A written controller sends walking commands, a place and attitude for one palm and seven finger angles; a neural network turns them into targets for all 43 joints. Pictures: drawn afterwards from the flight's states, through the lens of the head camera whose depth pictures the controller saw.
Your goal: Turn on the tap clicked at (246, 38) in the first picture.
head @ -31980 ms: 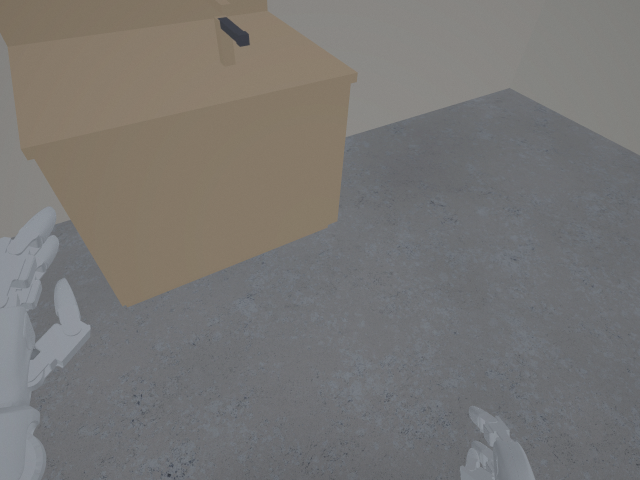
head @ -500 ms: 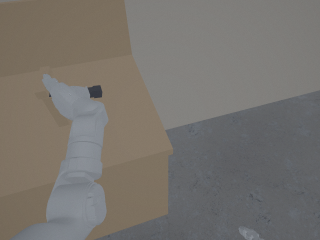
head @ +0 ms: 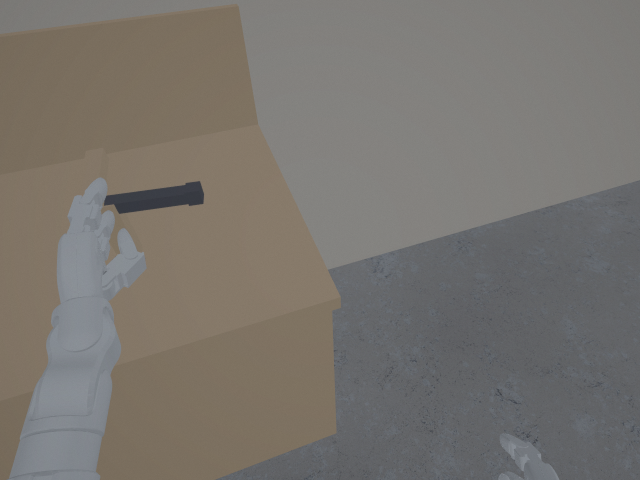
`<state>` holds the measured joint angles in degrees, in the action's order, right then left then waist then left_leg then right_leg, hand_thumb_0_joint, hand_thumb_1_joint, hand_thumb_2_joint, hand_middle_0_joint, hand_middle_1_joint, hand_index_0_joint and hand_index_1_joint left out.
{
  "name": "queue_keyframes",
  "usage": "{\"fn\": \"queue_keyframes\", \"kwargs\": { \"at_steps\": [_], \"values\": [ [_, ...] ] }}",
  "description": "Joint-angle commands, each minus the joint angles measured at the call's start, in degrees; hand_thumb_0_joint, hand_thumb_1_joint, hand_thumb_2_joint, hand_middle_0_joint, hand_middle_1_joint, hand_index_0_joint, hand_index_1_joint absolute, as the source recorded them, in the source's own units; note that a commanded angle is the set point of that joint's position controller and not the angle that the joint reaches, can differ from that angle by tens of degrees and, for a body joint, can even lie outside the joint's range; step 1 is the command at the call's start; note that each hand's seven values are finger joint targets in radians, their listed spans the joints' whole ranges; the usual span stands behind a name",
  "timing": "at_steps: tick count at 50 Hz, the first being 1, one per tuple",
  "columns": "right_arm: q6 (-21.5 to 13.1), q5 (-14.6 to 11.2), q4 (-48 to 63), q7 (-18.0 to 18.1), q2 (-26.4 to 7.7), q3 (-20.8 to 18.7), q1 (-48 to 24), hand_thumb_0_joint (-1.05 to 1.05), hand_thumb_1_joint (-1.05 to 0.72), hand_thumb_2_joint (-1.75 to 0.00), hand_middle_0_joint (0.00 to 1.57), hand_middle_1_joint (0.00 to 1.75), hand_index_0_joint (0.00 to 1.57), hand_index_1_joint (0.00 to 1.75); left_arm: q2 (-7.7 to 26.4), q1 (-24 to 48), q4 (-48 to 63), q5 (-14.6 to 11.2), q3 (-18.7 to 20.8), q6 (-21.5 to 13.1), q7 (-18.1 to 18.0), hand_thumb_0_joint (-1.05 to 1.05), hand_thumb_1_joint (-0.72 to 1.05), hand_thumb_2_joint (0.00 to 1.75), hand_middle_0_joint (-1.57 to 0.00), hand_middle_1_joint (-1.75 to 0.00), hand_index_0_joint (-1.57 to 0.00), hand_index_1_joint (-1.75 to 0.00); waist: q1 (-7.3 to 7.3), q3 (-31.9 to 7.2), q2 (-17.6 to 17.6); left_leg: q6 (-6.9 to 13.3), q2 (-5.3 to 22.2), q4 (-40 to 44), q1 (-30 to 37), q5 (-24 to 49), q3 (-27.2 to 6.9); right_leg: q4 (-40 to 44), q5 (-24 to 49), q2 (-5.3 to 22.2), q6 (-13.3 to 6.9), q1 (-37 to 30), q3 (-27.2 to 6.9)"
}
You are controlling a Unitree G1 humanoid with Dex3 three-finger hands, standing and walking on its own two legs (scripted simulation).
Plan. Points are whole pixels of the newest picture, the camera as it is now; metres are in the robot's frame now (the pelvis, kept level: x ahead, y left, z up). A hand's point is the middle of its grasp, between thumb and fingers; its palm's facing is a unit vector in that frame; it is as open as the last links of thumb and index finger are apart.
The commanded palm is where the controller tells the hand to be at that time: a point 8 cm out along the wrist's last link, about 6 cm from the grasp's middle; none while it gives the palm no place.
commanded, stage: draw the hand back beside the body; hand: left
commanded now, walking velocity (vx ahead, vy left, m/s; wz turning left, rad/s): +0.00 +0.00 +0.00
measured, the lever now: (194, 193) +0.53 +0.26 +0.09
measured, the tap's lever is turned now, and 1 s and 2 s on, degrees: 81 81 81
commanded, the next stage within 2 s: step back with the hand held close in 1.06 s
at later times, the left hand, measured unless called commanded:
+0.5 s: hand (104, 294) +0.26 +0.25 +0.16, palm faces +0.36 -0.89 -0.28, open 7.5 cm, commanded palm +0.21 +0.29 +0.17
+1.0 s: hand (73, 340) +0.21 +0.26 +0.15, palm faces +0.42 -0.84 -0.34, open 7.4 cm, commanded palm +0.16 +0.30 +0.17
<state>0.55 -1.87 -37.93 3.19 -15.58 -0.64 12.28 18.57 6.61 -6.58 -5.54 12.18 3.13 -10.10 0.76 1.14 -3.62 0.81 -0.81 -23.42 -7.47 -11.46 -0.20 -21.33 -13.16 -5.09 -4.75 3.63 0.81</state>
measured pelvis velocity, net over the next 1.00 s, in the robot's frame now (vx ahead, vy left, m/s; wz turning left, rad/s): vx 0.01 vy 0.02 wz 0.03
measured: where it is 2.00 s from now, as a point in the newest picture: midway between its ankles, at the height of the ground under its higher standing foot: outside the picture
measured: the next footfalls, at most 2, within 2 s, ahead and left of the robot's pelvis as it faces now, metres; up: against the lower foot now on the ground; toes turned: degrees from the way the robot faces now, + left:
none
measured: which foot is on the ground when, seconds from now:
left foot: down 0.00-1.00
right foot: down 0.00-1.00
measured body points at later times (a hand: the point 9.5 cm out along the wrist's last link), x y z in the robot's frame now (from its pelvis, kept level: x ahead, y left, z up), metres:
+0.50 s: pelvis +0.01 +0.02 +0.00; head -0.02 -0.01 +0.45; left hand +0.23 +0.29 +0.18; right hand +0.18 -0.21 -0.10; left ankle +0.02 +0.11 -0.74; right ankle -0.01 -0.06 -0.74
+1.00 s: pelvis +0.01 +0.02 +0.00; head -0.01 -0.01 +0.45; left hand +0.18 +0.30 +0.17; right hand +0.21 -0.20 -0.09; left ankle +0.02 +0.11 -0.74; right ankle -0.01 -0.06 -0.74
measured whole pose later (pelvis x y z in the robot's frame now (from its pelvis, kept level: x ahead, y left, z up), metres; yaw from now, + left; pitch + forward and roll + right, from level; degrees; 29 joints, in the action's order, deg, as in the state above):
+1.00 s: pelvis +0.01 +0.02 +0.00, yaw +2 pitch -5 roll +0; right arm -3.0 -0.4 -37.3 2.9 -13.1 0.0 9.9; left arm 18.3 -23.6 20.3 -4.5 14.2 -5.3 -6.6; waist 3.4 1.5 -3.9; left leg 2.1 -2.4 -22.6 -5.7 -11.8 -1.4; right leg -19.5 -13.6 -3.6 -3.5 0.9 1.9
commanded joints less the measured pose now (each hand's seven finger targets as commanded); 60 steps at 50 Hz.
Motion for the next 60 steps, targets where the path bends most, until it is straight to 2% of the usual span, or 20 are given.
{"fn": "queue_keyframes", "kwargs": {
  "at_steps": [1, 3, 5, 9, 11, 16, 20, 23, 25, 26, 29, 31, 39, 42, 45, 46, 52, 55, 59, 60],
  "values": [
    [-5.6, 0.3, 8.3, 0.2, -4.9, -1.1, -10.1, 0.0, -0.9, -0.9, 0.2, 0.3, 0.2, 0.3, 7.0, 26.7, 17.9, 0.5, -4.2, -9.9, 1.4, 0.0, 0.9, 0.9, -0.17, -0.22, -0.17, -0.22, -2.04, -8.0, 1.3, 2.3, 0.1, 3.9, 7.9, 0.8, -1.7, 6.5, 3.4, 3.7, 3.7, 6.4, -3.3],
    [-5.5, 0.3, 7.7, 0.5, -4.9, -1.0, -10.1, 0.0, -0.9, -0.9, 0.2, 0.3, 0.2, 0.3, 5.9, 21.2, 14.3, 0.5, -4.5, -10.4, 1.6, 0.0, 0.9, 0.9, -0.17, -0.22, -0.17, -0.22, -1.74, -6.8, 5.7, 2.7, -0.1, 4.4, 6.4, -1.1, -1.6, 7.0, 1.3, 3.9, 3.9, 5.9, -3.4],
    [-4.9, 0.4, 7.4, 0.6, -5.1, -1.1, -10.3, 0.0, -0.9, -0.9, 0.2, 0.3, 0.2, 0.3, 8.1, 16.3, 12.7, 0.4, -1.6, -10.8, 1.9, 0.0, 0.9, 0.9, -0.18, -0.23, -0.18, -0.23, -0.82, -7.7, 9.2, 2.9, -0.4, 4.6, 4.9, -0.6, -1.4, 7.4, 2.2, 4.4, 4.2, 3.6, -3.6],
    [-3.8, 0.3, 8.2, 0.2, -4.2, -0.5, -11.4, 0.0, -0.9, -0.9, 0.2, 0.3, 0.2, 0.3, 9.9, 9.4, 15.9, 0.0, 1.6, -11.7, 3.3, 0.0, 0.9, 0.9, -0.18, -0.24, -0.18, -0.24, 0.72, -8.3, 3.3, 2.2, -0.4, 5.5, 4.5, 1.4, -1.4, 7.1, 4.5, 4.6, 3.5, -0.2, -3.2],
    [-3.4, 0.6, 8.4, 0.0, -4.2, -0.4, -11.3, 0.0, -0.9, -0.9, 0.2, 0.3, 0.2, 0.3, 13.2, 7.1, 18.7, 0.1, 5.4, -12.0, 3.4, 0.0, 0.9, 0.9, -0.18, -0.25, -0.18, -0.25, 1.5, -8.0, -0.6, 1.7, -0.2, 6.0, 4.7, 3.3, -1.7, 7.3, 6.4, 4.4, 3.0, -1.1, -2.7],
    [-3.8, 1.2, 9.9, -0.4, -3.6, -0.4, -11.2, 0.0, -0.9, -0.9, 0.2, 0.3, 0.2, 0.3, 13.6, 2.1, 27.5, 0.2, 7.1, -12.6, 3.8, 0.0, 0.9, 0.9, -0.19, -0.26, -0.19, -0.26, 1.72, -8.0, -2.8, 1.0, 0.5, 6.0, 6.3, 8.5, -2.1, 6.7, 11.1, 3.9, 2.4, -2.2, -2.0],
    [-4.5, 1.5, 10.2, -0.7, -3.6, -0.7, -10.8, 0.0, -0.9, -0.9, 0.2, 0.3, 0.2, 0.3, 10.1, -4.4, 28.8, 0.0, 4.9, -12.2, 4.1, 0.0, 0.9, 0.9, -0.19, -0.27, -0.19, -0.27, 1.35, -6.6, 2.4, 1.4, 1.0, 5.2, 6.9, 10.5, -1.9, 6.4, 12.9, 3.8, 2.7, -0.8, -1.7],
    [-4.6, 1.2, 10.1, -0.7, -4.0, -1.0, -10.7, 0.0, -0.9, -0.9, 0.2, 0.3, 0.2, 0.3, 8.2, -7.9, 29.3, 0.1, 3.4, -12.0, 4.3, 0.0, 0.9, 0.9, -0.19, -0.28, -0.19, -0.28, 1.04, -4.6, 4.0, 1.5, 1.3, 5.4, 6.8, 9.3, -1.9, 6.6, 11.0, 3.8, 2.8, 0.6, -1.6],
    [-4.9, 1.3, 10.0, -0.6, -4.1, -1.2, -10.6, 0.0, -0.9, -0.9, 0.2, 0.3, 0.2, 0.3, 8.4, -9.6, 30.8, 0.2, 3.6, -12.2, 4.3, 0.0, 0.9, 0.9, -0.2, -0.29, -0.2, -0.29, 1.11, -5.2, 3.3, 1.6, 1.2, 5.1, 7.3, 9.8, -1.9, 6.5, 11.1, 3.9, 2.9, 0.6, -1.7],
    [-4.9, 1.1, 9.7, -0.7, -4.1, -1.2, -10.4, 0.0, -0.9, -0.9, 0.2, 0.3, 0.2, 0.3, 8.3, -10.2, 31.4, 0.5, 3.4, -12.2, 4.3, 0.0, 0.9, 0.9, -0.2, -0.29, -0.2, -0.29, 1.0, -4.1, 0.1, 1.2, 1.1, 5.4, 7.2, 9.3, -2.1, 6.8, 9.9, 3.9, 2.8, 1.1, -1.8],
    [-5.6, 1.6, 9.8, -0.7, -4.1, -1.3, -10.1, 0.0, -0.9, -0.9, 0.2, 0.3, 0.2, 0.3, 10.1, -13.0, 35.5, 0.7, 5.7, -12.9, 3.7, 0.0, 0.9, 0.9, -0.2, -0.3, -0.2, -0.3, 1.59, -7.2, 0.7, 1.2, 1.0, 4.6, 7.8, 11.9, -2.6, 5.8, 12.5, 4.1, 2.6, -0.8, -1.5],
    [-5.9, 1.7, 9.7, -0.7, -4.3, -1.5, -9.5, 0.0, -0.9, -0.9, 0.2, 0.3, 0.2, 0.3, 12.4, -15.4, 38.8, 1.0, 8.0, -13.1, 3.3, 0.0, 0.9, 0.9, -0.2, -0.3, -0.2, -0.3, 1.8, -8.6, -1.3, 0.7, 1.0, 4.1, 8.3, 14.1, -2.8, 5.4, 13.9, 4.1, 2.5, -1.7, -1.4],
    [-6.1, 1.6, 10.3, -1.0, -3.8, -1.6, -9.0, 0.0, -0.9, -0.9, 0.2, 0.3, 0.2, 0.3, 10.5, -28.7, 40.3, 0.4, 9.5, -12.4, 3.4, 0.0, 0.9, 0.9, -0.2, -0.3, -0.2, -0.3, 2.12, -3.8, -0.2, 0.6, 1.5, 2.9, 4.7, 15.4, -2.5, 4.7, 15.3, 4.4, 2.6, -0.1, -0.9],
    [-6.0, 1.4, 10.1, -0.7, -3.9, -1.7, -9.4, 0.0, -0.9, -0.9, 0.2, 0.3, 0.2, 0.3, 8.8, -25.0, 39.0, 0.5, 7.2, -12.2, 3.6, 0.0, 0.9, 0.9, -0.2, -0.3, -0.2, -0.3, 1.02, -1.1, 2.3, 0.9, 1.7, 3.4, 4.4, 11.0, -2.8, 5.2, 11.4, 4.3, 2.8, 2.7, -0.9],
    [-6.4, 1.4, 10.1, 0.0, -4.0, -1.8, -9.7, 0.0, -0.9, -0.9, 0.2, 0.3, 0.2, 0.3, 10.1, -22.4, 39.1, 0.6, 7.9, -12.5, 3.2, 0.0, 0.9, 0.9, -0.2, -0.3, -0.2, -0.3, 1.17, -2.7, 2.7, 1.5, 1.3, 3.0, 5.0, 8.0, -2.7, 5.6, 9.0, 4.4, 3.0, 3.0, -1.3],
    [-6.5, 1.3, 10.0, 0.1, -4.0, -1.8, -9.6, 0.0, -0.9, -0.9, 0.2, 0.3, 0.2, 0.3, 10.9, -21.3, 40.2, 0.8, 8.3, -12.7, 3.1, 0.0, 0.9, 0.9, -0.2, -0.3, -0.2, -0.3, 1.16, -3.4, 1.0, 1.4, 1.1, 3.0, 5.5, 7.8, -2.7, 5.6, 8.7, 4.5, 2.9, 2.8, -1.4],
    [-7.2, 1.7, 9.9, 0.1, -3.5, -1.2, -9.7, 0.0, -0.9, -0.9, 0.2, 0.3, 0.2, 0.3, 10.6, -23.2, 41.1, 1.0, 8.4, -12.9, 2.5, 0.0, 0.9, 0.9, -0.2, -0.3, -0.2, -0.3, 1.74, -4.4, -1.7, 0.9, 0.9, 3.5, 4.8, 8.2, -3.2, 5.2, 9.0, 4.7, 2.5, 0.8, -1.4],
    [-7.0, 1.8, 9.8, 0.1, -3.5, -1.3, -9.8, 0.0, -0.9, -0.9, 0.2, 0.3, 0.2, 0.3, 10.7, -25.2, 39.3, 0.7, 9.2, -12.7, 2.6, 0.0, 0.9, 0.9, -0.2, -0.3, -0.2, -0.3, 2.04, -3.7, 1.9, 1.4, 0.8, 3.0, 4.0, 9.1, -2.6, 5.3, 11.0, 4.8, 2.7, 0.5, -1.3],
    [-6.6, 1.5, 9.7, 0.0, -3.4, -1.4, -10.2, 0.0, -0.9, -0.9, 0.2, 0.3, 0.2, 0.3, 10.7, -23.4, 39.1, 0.5, 9.1, -12.9, 3.0, 0.0, 0.9, 0.9, -0.2, -0.3, -0.2, -0.3, 1.8, -2.6, 1.1, 1.5, 0.9, 2.9, 3.6, 8.5, -2.4, 5.6, 10.7, 5.0, 2.7, 1.2, -1.6],
    [-6.0, 1.1, 12.4, 0.2, -3.7, -1.2, -10.7, 0.0, -0.9, -0.9, 0.2, 0.3, 0.2, 0.3, 19.6, -15.2, 44.3, 1.1, 17.8, -14.9, 2.7, 0.0, 0.9, 0.9, -0.2, -0.3, -0.2, -0.3, 1.86, 0.0, 0.7, 2.6, 2.2, -0.3, 0.2, 6.5, -5.0, 7.0, 15.1, 8.3, 3.9, 6.1, -7.0]
  ]
}}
